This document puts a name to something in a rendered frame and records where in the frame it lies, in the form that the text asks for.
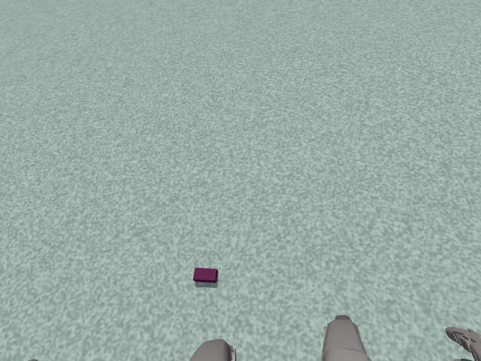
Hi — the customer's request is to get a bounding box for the right robot hand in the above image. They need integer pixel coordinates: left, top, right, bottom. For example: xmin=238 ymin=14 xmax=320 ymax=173
xmin=446 ymin=327 xmax=481 ymax=361

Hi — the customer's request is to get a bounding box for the small box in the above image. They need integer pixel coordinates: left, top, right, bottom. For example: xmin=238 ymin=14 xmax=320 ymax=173
xmin=193 ymin=268 xmax=218 ymax=283

